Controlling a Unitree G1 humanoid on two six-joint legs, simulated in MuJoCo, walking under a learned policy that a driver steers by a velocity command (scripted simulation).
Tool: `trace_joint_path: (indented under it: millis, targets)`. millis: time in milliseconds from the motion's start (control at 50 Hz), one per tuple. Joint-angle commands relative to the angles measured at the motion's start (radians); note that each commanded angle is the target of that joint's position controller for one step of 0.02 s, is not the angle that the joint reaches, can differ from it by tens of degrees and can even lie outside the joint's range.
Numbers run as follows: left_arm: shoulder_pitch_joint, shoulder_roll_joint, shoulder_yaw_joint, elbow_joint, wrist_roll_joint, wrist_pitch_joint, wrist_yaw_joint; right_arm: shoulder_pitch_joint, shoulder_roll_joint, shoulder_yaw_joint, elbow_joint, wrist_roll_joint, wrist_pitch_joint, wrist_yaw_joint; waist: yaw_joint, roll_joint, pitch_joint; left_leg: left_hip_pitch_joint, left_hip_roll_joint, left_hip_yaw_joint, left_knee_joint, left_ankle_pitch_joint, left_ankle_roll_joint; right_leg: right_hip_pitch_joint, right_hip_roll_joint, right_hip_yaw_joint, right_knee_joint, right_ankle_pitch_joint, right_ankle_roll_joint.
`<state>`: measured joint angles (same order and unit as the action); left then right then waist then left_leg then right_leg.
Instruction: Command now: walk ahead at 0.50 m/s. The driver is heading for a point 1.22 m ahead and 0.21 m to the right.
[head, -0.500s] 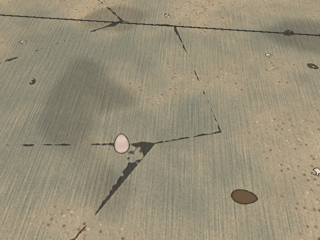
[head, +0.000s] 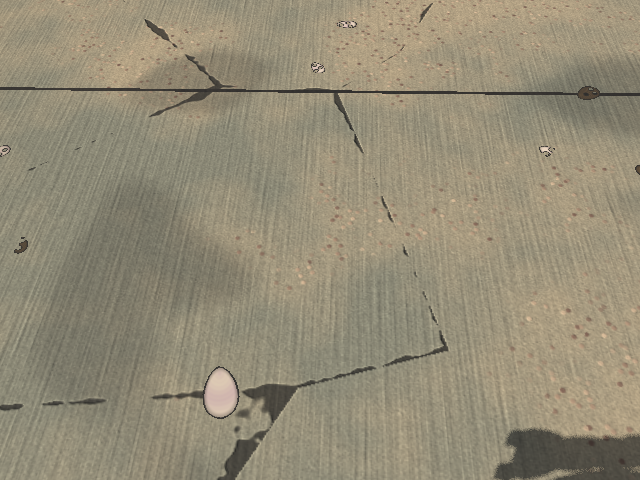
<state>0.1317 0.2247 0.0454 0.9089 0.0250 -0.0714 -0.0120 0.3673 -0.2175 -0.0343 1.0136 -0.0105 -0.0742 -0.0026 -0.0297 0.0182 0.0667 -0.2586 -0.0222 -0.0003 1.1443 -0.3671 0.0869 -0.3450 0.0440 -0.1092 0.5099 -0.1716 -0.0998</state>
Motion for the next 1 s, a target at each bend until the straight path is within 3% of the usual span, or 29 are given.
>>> trace_joint_path:
  millis: [20,80,120,180,260,320,360,380,400,420,440,460,480,500,520,560,600,660,700,760,820,840,860,880,900,940,960,1000]
  targets:
    - [0.118,0.056,0.013,0.023,-0.010,-0.016,0.006,0.018,-0.073,-0.020,-0.058,-0.022,0.004,0.010,0.010,-0.058,-0.051,-0.263,0.099,-0.054,0.032,0.079,-0.006,0.231,-0.279,0.344,-0.317,0.133,-0.119]
    - [0.189,0.077,0.015,0.064,-0.017,-0.038,0.008,-0.003,-0.044,-0.018,-0.064,-0.030,0.031,0.027,-0.009,-0.066,-0.044,-0.259,0.108,-0.023,-0.030,0.111,-0.033,0.197,-0.253,0.267,-0.353,0.222,-0.120]
    - [0.222,0.096,0.018,0.078,-0.017,-0.041,0.008,-0.091,-0.049,-0.018,-0.093,-0.031,0.040,0.032,0.001,-0.064,-0.012,-0.329,0.127,-0.003,-0.095,0.179,-0.052,0.201,-0.241,0.235,-0.387,0.212,-0.120]
    - [0.271,0.088,0.012,0.093,-0.017,-0.037,0.008,-0.228,-0.053,-0.014,-0.139,-0.023,0.039,0.034,0.030,-0.066,0.020,-0.389,0.135,0.026,-0.249,0.283,-0.072,0.231,-0.215,0.192,-0.404,0.256,-0.106]
    - [0.322,0.081,0.000,0.120,-0.013,-0.033,0.014,-0.308,-0.016,0.007,-0.153,-0.010,0.029,0.022,0.055,-0.080,0.011,-0.264,0.067,0.093,-0.470,0.371,-0.067,0.256,-0.183,0.089,-0.312,0.662,-0.063]
    - [0.337,0.077,-0.006,0.139,-0.005,-0.023,0.024,-0.300,-0.033,0.007,-0.142,-0.010,0.019,0.007,0.057,-0.118,-0.013,-0.207,0.035,0.085,-0.538,0.357,-0.039,0.334,-0.201,0.094,-0.230,0.746,-0.054]
    - [0.307,0.086,-0.003,0.139,-0.004,-0.019,0.033,-0.209,-0.063,-0.004,-0.107,-0.016,0.007,-0.004,0.018,-0.125,-0.039,-0.115,0.009,0.070,-0.602,0.307,-0.009,0.369,-0.215,0.116,-0.123,0.802,-0.041]
    - [0.287,0.091,-0.001,0.140,-0.010,-0.015,0.036,-0.111,-0.075,-0.011,-0.068,-0.022,-0.006,-0.009,-0.029,-0.095,-0.072,-0.016,-0.005,0.071,-0.700,0.370,0.008,0.374,-0.195,0.109,-0.005,0.774,-0.023]
    - [0.300,0.089,-0.002,0.137,-0.021,-0.016,0.038,-0.017,-0.111,-0.021,-0.037,-0.035,-0.024,-0.015,-0.057,-0.040,-0.130,0.152,0.066,0.023,-0.742,0.663,0.023,0.298,-0.154,0.089,0.142,0.603,0.006]
    - [0.379,0.033,-0.016,0.123,-0.039,-0.016,0.043,0.086,-0.186,-0.036,-0.021,-0.053,-0.031,-0.016,-0.043,0.101,-0.271,0.425,0.320,-0.178,-0.615,1.217,0.104,0.108,-0.080,0.049,0.411,0.070,0.033]
    - [0.517,-0.010,-0.019,0.169,-0.075,0.005,0.043,0.076,-0.176,-0.034,-0.025,-0.013,-0.016,-0.008,-0.009,0.203,-0.433,0.534,0.480,-0.389,-0.629,1.406,0.279,-0.012,0.039,0.093,0.643,-0.502,0.053]
    - [0.449,0.054,-0.002,0.177,-0.037,0.027,0.046,0.004,-0.134,-0.026,-0.049,0.020,-0.002,-0.002,-0.001,0.065,-0.366,0.395,0.424,-0.342,-0.701,1.165,0.266,-0.023,-0.001,0.169,0.668,-0.461,0.058]
    - [0.349,0.044,0.001,0.152,-0.010,0.034,0.040,-0.093,-0.092,-0.012,-0.062,0.018,0.006,-0.006,0.016,0.059,-0.221,0.256,0.377,-0.283,-0.768,0.952,0.235,-0.060,-0.021,0.163,0.654,-0.413,0.063]
    - [0.297,0.025,0.000,0.145,0.004,0.041,0.036,-0.143,-0.050,0.003,-0.064,0.010,0.010,-0.013,0.037,0.034,-0.131,0.136,0.331,-0.224,-0.827,0.829,0.196,-0.046,-0.051,0.169,0.594,-0.358,0.072]
    - [0.279,0.016,0.000,0.143,0.011,0.053,0.032,-0.165,-0.035,0.010,-0.061,0.006,0.013,-0.023,0.057,0.047,-0.092,0.048,0.290,-0.168,-0.864,0.761,0.165,0.001,-0.069,0.166,0.526,-0.316,0.083]
    - [0.326,-0.021,-0.009,0.173,0.009,0.076,0.032,-0.165,-0.033,0.015,-0.046,-0.007,0.014,-0.027,0.085,0.058,-0.107,-0.036,0.240,-0.100,-0.881,0.693,0.132,0.112,-0.058,0.134,0.432,-0.273,0.096]
    - [0.315,-0.027,-0.014,0.182,0.003,0.093,0.041,-0.149,-0.055,0.013,-0.034,-0.012,0.011,-0.024,0.085,0.065,-0.121,-0.039,0.228,-0.092,-0.893,0.570,0.124,0.132,-0.056,0.117,0.322,-0.273,0.101]
    - [0.254,0.016,-0.008,0.164,0.014,0.094,0.037,-0.091,-0.137,-0.022,-0.015,-0.004,0.035,-0.014,0.049,0.123,-0.111,-0.033,0.239,-0.197,-1.007,-0.087,0.128,0.075,-0.048,0.073,0.287,-0.272,0.081]
    - [0.210,0.025,-0.005,0.146,0.016,0.084,0.024,-0.088,-0.133,-0.030,-0.015,-0.002,0.052,-0.012,0.046,0.111,-0.063,-0.065,0.263,-0.247,-1.062,-0.253,0.125,0.051,-0.053,0.060,0.271,-0.274,0.067]
    - [0.234,-0.010,-0.011,0.152,0.010,0.064,0.017,-0.094,-0.130,-0.040,-0.012,0.004,0.061,-0.014,0.065,0.066,-0.037,-0.114,0.259,-0.232,-1.069,-0.270,0.114,0.128,-0.043,0.042,0.167,-0.266,0.037]
    - [0.374,-0.030,-0.013,0.208,0.004,0.049,0.027,-0.147,-0.117,-0.049,-0.025,0.016,0.072,-0.015,0.123,0.030,0.014,-0.226,0.195,-0.158,-0.967,-0.331,0.071,0.313,-0.016,0.017,-0.126,-0.194,-0.016]
    - [0.427,0.002,-0.009,0.220,0.010,0.040,0.037,-0.183,-0.074,-0.040,-0.048,0.016,0.072,-0.012,0.138,-0.075,0.041,-0.333,0.132,-0.086,-0.801,-0.302,0.036,0.384,-0.105,0.155,-0.267,-0.322,-0.044]
    - [0.466,0.071,0.003,0.216,0.007,0.032,0.045,-0.198,0.013,-0.019,-0.079,0.023,0.064,-0.004,0.132,-0.274,0.008,-0.469,0.001,0.069,-0.493,-0.210,-0.013,0.454,-0.348,0.512,-0.434,-0.582,-0.094]
    - [0.406,0.127,0.023,0.210,-0.002,0.031,0.050,-0.238,-0.039,-0.030,-0.097,-0.014,0.061,0.003,0.102,-0.227,0.129,-0.531,-0.003,0.038,-0.373,-0.041,-0.020,0.298,-0.429,0.636,-0.504,-0.669,-0.131]
    - [0.323,0.097,0.017,0.184,-0.008,0.025,0.053,-0.231,-0.066,-0.035,-0.097,-0.025,0.054,0.018,0.050,-0.147,0.141,-0.495,0.036,-0.017,-0.322,0.057,-0.025,0.232,-0.391,0.585,-0.509,-0.615,-0.117]
    - [0.277,0.081,0.016,0.163,-0.012,0.006,0.043,-0.184,-0.082,-0.044,-0.070,-0.025,0.044,0.033,0.012,-0.111,0.088,-0.464,0.040,-0.004,-0.281,0.132,-0.047,0.274,-0.310,0.436,-0.489,-0.406,-0.075]
    - [0.293,0.068,0.014,0.165,-0.014,-0.003,0.042,-0.181,-0.079,-0.046,-0.061,-0.031,0.044,0.038,0.016,-0.100,0.066,-0.458,0.043,0.015,-0.251,0.159,-0.058,0.290,-0.284,0.378,-0.475,-0.328,-0.071]
    - [0.352,0.049,0.011,0.180,-0.013,-0.017,0.039,-0.223,-0.054,-0.042,-0.077,-0.029,0.044,0.039,0.034,-0.096,0.051,-0.480,0.058,0.029,-0.236,0.200,-0.073,0.326,-0.268,0.326,-0.459,-0.216,-0.076]
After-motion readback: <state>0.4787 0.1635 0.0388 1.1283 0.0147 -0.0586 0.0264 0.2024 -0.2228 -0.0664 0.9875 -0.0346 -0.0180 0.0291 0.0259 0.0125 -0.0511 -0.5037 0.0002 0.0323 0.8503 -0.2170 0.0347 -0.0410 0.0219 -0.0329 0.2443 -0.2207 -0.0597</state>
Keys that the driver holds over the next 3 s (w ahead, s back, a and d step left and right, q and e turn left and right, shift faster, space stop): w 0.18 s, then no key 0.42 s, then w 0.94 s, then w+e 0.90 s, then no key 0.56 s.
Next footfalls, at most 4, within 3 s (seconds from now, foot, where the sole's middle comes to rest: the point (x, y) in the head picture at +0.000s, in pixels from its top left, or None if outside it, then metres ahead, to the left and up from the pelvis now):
0.40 left None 0.37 0.10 -0.77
0.84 right None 0.29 -0.08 -0.77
1.28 left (269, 421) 0.59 0.14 -0.77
1.84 right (344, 298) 0.89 -0.04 -0.77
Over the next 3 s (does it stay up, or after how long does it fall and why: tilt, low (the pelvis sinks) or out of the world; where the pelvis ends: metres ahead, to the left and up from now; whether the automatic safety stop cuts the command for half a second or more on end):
stays up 1.22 -0.09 0.01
